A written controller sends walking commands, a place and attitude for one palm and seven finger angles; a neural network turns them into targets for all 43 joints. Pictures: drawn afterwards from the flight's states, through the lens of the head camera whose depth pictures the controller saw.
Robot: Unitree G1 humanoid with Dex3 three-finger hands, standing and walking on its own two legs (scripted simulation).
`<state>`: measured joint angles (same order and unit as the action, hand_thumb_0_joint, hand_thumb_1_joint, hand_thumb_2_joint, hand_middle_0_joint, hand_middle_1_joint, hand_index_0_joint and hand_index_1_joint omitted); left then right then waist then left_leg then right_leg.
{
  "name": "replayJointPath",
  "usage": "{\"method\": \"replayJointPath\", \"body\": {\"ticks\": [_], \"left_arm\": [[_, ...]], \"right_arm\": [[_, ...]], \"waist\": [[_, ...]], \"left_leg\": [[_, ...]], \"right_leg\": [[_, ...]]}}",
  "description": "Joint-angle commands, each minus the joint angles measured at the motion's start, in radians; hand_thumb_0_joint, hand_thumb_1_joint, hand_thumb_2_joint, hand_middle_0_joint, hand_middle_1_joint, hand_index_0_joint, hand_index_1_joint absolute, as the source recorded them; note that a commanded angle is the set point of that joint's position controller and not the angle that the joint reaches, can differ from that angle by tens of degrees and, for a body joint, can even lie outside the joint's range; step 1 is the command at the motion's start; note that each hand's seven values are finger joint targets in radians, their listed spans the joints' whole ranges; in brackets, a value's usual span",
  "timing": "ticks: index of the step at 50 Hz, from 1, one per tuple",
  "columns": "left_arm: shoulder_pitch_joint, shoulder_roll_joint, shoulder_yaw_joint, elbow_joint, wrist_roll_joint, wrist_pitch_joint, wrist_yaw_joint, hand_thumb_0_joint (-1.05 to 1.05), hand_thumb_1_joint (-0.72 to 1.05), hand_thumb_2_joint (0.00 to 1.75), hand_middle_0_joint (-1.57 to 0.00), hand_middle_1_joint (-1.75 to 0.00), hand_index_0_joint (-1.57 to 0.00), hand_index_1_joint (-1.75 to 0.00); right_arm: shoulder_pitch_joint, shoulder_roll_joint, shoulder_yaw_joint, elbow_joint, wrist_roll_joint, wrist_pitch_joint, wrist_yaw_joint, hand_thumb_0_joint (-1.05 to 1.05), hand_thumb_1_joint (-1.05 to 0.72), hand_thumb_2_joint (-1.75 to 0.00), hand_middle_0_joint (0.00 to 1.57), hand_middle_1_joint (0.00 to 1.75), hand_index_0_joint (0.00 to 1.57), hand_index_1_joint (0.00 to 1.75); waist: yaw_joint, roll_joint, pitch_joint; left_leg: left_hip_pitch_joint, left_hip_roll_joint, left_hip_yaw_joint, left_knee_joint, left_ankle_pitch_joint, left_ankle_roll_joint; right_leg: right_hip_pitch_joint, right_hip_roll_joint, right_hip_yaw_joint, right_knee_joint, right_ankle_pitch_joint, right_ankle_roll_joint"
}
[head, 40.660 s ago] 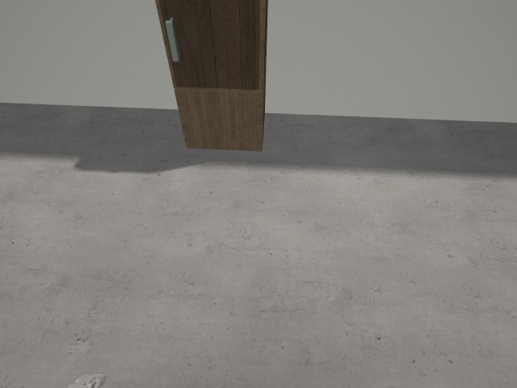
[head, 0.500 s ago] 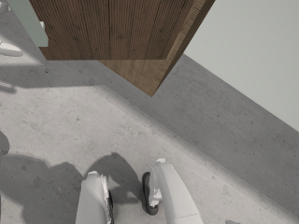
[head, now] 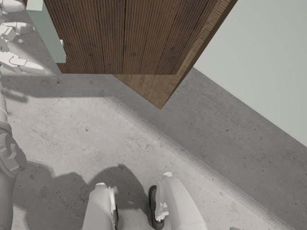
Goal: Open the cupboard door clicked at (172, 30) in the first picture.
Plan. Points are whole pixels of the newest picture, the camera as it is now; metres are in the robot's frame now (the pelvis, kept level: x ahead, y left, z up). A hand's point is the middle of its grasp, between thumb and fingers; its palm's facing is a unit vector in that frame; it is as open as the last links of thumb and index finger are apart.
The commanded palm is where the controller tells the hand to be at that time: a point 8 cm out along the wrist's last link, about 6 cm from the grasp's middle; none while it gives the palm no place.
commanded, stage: move the hooked fingers beside the handle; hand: left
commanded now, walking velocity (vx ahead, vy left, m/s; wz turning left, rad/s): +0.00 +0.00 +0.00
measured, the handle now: (50, 29) +0.59 +0.20 +0.03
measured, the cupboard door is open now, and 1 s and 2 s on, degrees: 40 40 40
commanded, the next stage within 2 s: slide the fingers in behind the handle in 0.28 s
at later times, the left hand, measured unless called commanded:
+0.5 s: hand (27, 43) +0.54 +0.24 +0.04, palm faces -0.02 -1.00 -0.03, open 14.0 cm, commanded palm +0.53 +0.26 +0.04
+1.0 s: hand (41, 45) +0.54 +0.21 +0.03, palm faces +0.00 -1.00 -0.02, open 13.9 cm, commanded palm +0.52 +0.23 +0.04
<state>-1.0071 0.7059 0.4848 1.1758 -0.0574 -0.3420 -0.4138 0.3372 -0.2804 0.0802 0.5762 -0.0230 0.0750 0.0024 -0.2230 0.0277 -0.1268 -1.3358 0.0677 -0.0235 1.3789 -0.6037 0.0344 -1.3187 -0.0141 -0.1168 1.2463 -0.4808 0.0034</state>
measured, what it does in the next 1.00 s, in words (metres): stands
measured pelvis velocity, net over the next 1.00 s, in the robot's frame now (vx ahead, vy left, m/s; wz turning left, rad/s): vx -0.01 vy -0.01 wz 0.00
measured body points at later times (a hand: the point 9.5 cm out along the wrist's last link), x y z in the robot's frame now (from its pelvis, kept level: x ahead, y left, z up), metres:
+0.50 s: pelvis -0.01 -0.01 -0.01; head +0.20 +0.04 +0.39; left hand +0.53 +0.29 +0.04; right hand +0.01 -0.27 -0.11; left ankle +0.01 +0.09 -0.60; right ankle +0.05 -0.13 -0.60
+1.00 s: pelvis -0.01 -0.01 -0.01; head +0.19 +0.03 +0.39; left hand +0.53 +0.27 +0.04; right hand +0.00 -0.27 -0.11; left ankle +0.01 +0.09 -0.60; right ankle +0.05 -0.13 -0.60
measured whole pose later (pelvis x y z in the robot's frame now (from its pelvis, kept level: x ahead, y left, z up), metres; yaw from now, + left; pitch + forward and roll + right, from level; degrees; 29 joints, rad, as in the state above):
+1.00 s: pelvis -0.01 -0.01 -0.01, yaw +0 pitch +32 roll -6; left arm -1.01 0.64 0.46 1.16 -0.05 -0.38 -0.33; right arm 0.34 -0.27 0.07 0.59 -0.03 0.08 0.01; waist -0.23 0.03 -0.12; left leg -1.37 0.07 -0.02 1.41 -0.60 0.03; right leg -1.36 -0.01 -0.11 1.29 -0.48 0.00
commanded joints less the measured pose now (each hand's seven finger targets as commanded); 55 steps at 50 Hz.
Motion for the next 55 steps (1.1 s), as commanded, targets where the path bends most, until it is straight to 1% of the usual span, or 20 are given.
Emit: {"method": "replayJointPath", "body": {"ticks": [1, 7, 9, 11, 12, 14, 16, 17, 19, 22, 24, 27, 29, 34, 38, 45, 48, 51, 53, 55], "left_arm": [[-0.362, 0.285, 0.036, -0.147, -0.006, -0.084, 0.010, 0.00, -0.50, 0.30, -0.30, -1.20, -0.30, -1.20], [-0.382, 0.350, 0.079, -0.236, -0.013, -0.114, -0.006, 0.00, -0.50, 0.30, -0.30, -1.20, -0.30, -1.20], [-0.361, 0.320, 0.071, -0.251, -0.023, -0.108, -0.016, 0.00, -0.50, 0.30, -0.30, -1.20, -0.30, -1.20], [-0.381, 0.309, 0.059, -0.250, -0.025, -0.095, -0.019, 0.00, -0.50, 0.30, -0.30, -1.20, -0.30, -1.20], [-0.422, 0.282, 0.033, -0.278, -0.030, -0.096, -0.021, 0.00, -0.50, 0.30, -0.30, -1.20, -0.30, -1.20], [-0.413, 0.290, 0.046, -0.291, -0.030, -0.090, -0.017, 0.00, -0.50, 0.30, -0.30, -1.20, -0.30, -1.20], [-0.414, 0.273, 0.038, -0.250, -0.033, -0.073, -0.010, 0.00, -0.50, 0.30, -0.30, -1.20, -0.30, -1.20], [-0.450, 0.282, 0.037, -0.267, -0.033, -0.079, -0.009, 0.00, -0.50, 0.30, -0.30, -1.20, -0.30, -1.20], [-0.431, 0.309, 0.052, -0.265, -0.023, -0.078, -0.003, 0.00, -0.50, 0.30, -0.30, -1.20, -0.30, -1.20], [-0.407, 0.245, 0.010, -0.229, -0.021, -0.076, 0.003, 0.00, -0.50, 0.30, -0.30, -1.20, -0.30, -1.20], [-0.401, 0.252, 0.015, -0.188, -0.018, -0.067, 0.010, 0.00, -0.50, 0.30, -0.30, -1.20, -0.30, -1.20], [-0.420, 0.240, 0.003, -0.205, -0.013, -0.075, 0.022, 0.00, -0.50, 0.30, -0.30, -1.20, -0.30, -1.20], [-0.427, 0.275, 0.023, -0.195, -0.006, -0.080, 0.028, 0.00, -0.50, 0.30, -0.30, -1.20, -0.30, -1.20], [-0.421, 0.222, -0.009, -0.207, -0.014, -0.091, 0.022, 0.00, -0.50, 0.30, -0.30, -1.20, -0.30, -1.20], [-0.427, 0.220, 0.010, -0.236, -0.024, -0.094, 0.042, 0.00, -0.50, 0.30, -0.30, -1.20, -0.30, -1.20], [-0.426, 0.219, 0.014, -0.247, -0.005, -0.112, 0.088, 0.00, -0.50, 0.30, -0.30, -1.20, -0.30, -1.20], [-0.443, 0.172, -0.021, -0.238, -0.006, -0.115, 0.089, 0.00, -0.50, 0.30, -0.30, -1.20, -0.30, -1.20], [-0.429, 0.157, -0.024, -0.259, -0.011, -0.119, 0.090, 0.00, -0.50, 0.30, -0.30, -1.20, -0.30, -1.20], [-0.408, 0.113, -0.045, -0.266, -0.018, -0.124, 0.092, 0.00, -0.50, 0.30, -0.30, -1.20, -0.30, -1.20], [-0.415, 0.080, -0.064, -0.238, -0.021, -0.117, 0.101, 0.00, -0.50, 0.30, -0.30, -1.20, -0.30, -1.20]], "right_arm": [[0.209, -0.207, -0.066, -0.026, -0.004, 0.007, -0.013, 0.00, -0.90, -0.90, 0.20, 0.30, 0.20, 0.30], [0.203, -0.212, -0.072, -0.043, -0.004, 0.014, -0.012, 0.00, -0.90, -0.90, 0.20, 0.30, 0.20, 0.30], [0.202, -0.212, -0.077, -0.041, -0.002, 0.019, -0.007, 0.00, -0.90, -0.90, 0.20, 0.30, 0.20, 0.30], [0.200, -0.214, -0.077, -0.033, 0.001, 0.022, -0.009, 0.00, -0.90, -0.90, 0.20, 0.30, 0.20, 0.30], [0.201, -0.211, -0.078, -0.029, 0.000, 0.019, -0.010, 0.00, -0.90, -0.90, 0.20, 0.30, 0.20, 0.30], [0.209, -0.216, -0.083, -0.021, 0.000, 0.018, -0.010, 0.00, -0.90, -0.90, 0.20, 0.30, 0.20, 0.30], [0.207, -0.212, -0.079, -0.012, 0.001, 0.017, -0.012, 0.00, -0.90, -0.90, 0.20, 0.30, 0.20, 0.30], [0.211, -0.211, -0.076, -0.007, -0.002, 0.013, -0.014, 0.00, -0.90, -0.90, 0.20, 0.30, 0.20, 0.30], [0.212, -0.211, -0.074, -0.009, -0.002, 0.011, -0.014, 0.00, -0.90, -0.90, 0.20, 0.30, 0.20, 0.30], [0.214, -0.204, -0.074, -0.006, -0.002, 0.008, -0.011, 0.00, -0.90, -0.90, 0.20, 0.30, 0.20, 0.30], [0.211, -0.207, -0.071, -0.010, -0.001, 0.010, -0.012, 0.00, -0.90, -0.90, 0.20, 0.30, 0.20, 0.30], [0.214, -0.201, -0.070, -0.016, -0.002, 0.004, -0.010, 0.00, -0.90, -0.90, 0.20, 0.30, 0.20, 0.30], [0.216, -0.205, -0.069, -0.013, -0.004, 0.005, -0.011, 0.00, -0.90, -0.90, 0.20, 0.30, 0.20, 0.30], [0.215, -0.202, -0.075, -0.010, -0.003, 0.004, -0.008, 0.00, -0.90, -0.90, 0.20, 0.30, 0.20, 0.30], [0.215, -0.202, -0.079, -0.011, -0.006, 0.004, -0.005, 0.00, -0.90, -0.90, 0.20, 0.30, 0.20, 0.30], [0.211, -0.198, -0.079, -0.009, -0.009, 0.002, -0.001, 0.00, -0.90, -0.90, 0.20, 0.30, 0.20, 0.30], [0.211, -0.194, -0.081, -0.003, -0.008, -0.001, 0.002, 0.00, -0.90, -0.90, 0.20, 0.30, 0.20, 0.30], [0.215, -0.193, -0.085, -0.001, -0.011, -0.001, 0.003, 0.00, -0.90, -0.90, 0.20, 0.30, 0.20, 0.30], [0.218, -0.190, -0.089, 0.001, -0.011, 0.000, 0.007, 0.00, -0.90, -0.90, 0.20, 0.30, 0.20, 0.30], [0.216, -0.186, -0.090, 0.008, -0.011, 0.003, 0.008, 0.00, -0.90, -0.90, 0.20, 0.30, 0.20, 0.30]], "waist": [[-0.013, 0.210, -0.512], [0.008, 0.275, -0.631], [0.014, 0.282, -0.658], [0.000, 0.258, -0.633], [-0.012, 0.279, -0.637], [-0.001, 0.291, -0.675], [-0.016, 0.235, -0.624], [-0.021, 0.246, -0.623], [-0.002, 0.271, -0.642], [-0.017, 0.252, -0.604], [-0.018, 0.221, -0.556], [-0.019, 0.238, -0.570], [-0.018, 0.216, -0.572], [-0.019, 0.245, -0.585], [-0.010, 0.250, -0.617], [-0.005, 0.245, -0.610], [-0.021, 0.244, -0.594], [-0.011, 0.243, -0.631], [-0.007, 0.253, -0.643], [-0.024, 0.227, -0.586]], "left_leg": [[0.427, -0.022, -0.070, -0.129, 0.526, -0.007], [0.486, -0.019, -0.077, -0.107, 0.601, -0.012], [0.529, -0.015, -0.084, -0.107, 0.637, -0.018], [0.509, -0.015, -0.085, -0.109, 0.601, -0.013], [0.526, -0.014, -0.088, -0.105, 0.604, -0.012], [0.562, -0.014, -0.097, -0.110, 0.614, -0.019], [0.507, -0.015, -0.087, -0.111, 0.559, -0.010], [0.500, -0.017, -0.091, -0.108, 0.550, -0.007], [0.502, -0.019, -0.086, -0.117, 0.546, -0.011], [0.501, -0.017, -0.090, -0.123, 0.539, -0.009], [0.448, -0.018, -0.079, -0.126, 0.486, -0.006], [0.440, -0.022, -0.072, -0.126, 0.472, -0.003], [0.415, -0.022, -0.069, -0.124, 0.456, -0.002], [0.446, -0.022, -0.070, -0.127, 0.472, -0.005], [0.462, -0.023, -0.073, -0.129, 0.482, -0.007], [0.470, -0.023, -0.072, -0.136, 0.480, -0.011], [0.474, -0.023, -0.074, -0.137, 0.477, -0.011], [0.501, -0.024, -0.080, -0.142, 0.506, -0.014], [0.547, -0.022, -0.089, -0.145, 0.550, -0.022], [0.515, -0.023, -0.081, -0.146, 0.523, -0.018]], "right_leg": [[0.223, 0.058, 0.047, -0.082, 0.272, -0.029], [0.246, 0.056, 0.052, -0.049, 0.322, -0.033], [0.228, 0.056, 0.049, -0.054, 0.324, -0.028], [0.222, 0.055, 0.048, -0.060, 0.308, -0.025], [0.205, 0.055, 0.050, -0.059, 0.306, -0.027], [0.197, 0.055, 0.047, -0.064, 0.294, -0.026], [0.209, 0.057, 0.048, -0.075, 0.284, -0.023], [0.208, 0.057, 0.050, -0.072, 0.283, -0.025], [0.228, 0.056, 0.050, -0.073, 0.279, -0.027], [0.202, 0.057, 0.047, -0.080, 0.267, -0.029], [0.208, 0.058, 0.048, -0.084, 0.245, -0.026], [0.215, 0.059, 0.054, -0.082, 0.244, -0.029], [0.239, 0.059, 0.058, -0.084, 0.243, -0.027], [0.227, 0.058, 0.056, -0.085, 0.250, -0.029], [0.232, 0.058, 0.055, -0.082, 0.254, -0.029], [0.235, 0.056, 0.056, -0.082, 0.246, -0.029], [0.225, 0.056, 0.055, -0.087, 0.250, -0.028], [0.240, 0.056, 0.051, -0.084, 0.266, -0.030], [0.218, 0.056, 0.047, -0.084, 0.276, -0.031], [0.213, 0.055, 0.046, -0.093, 0.272, -0.028]]}}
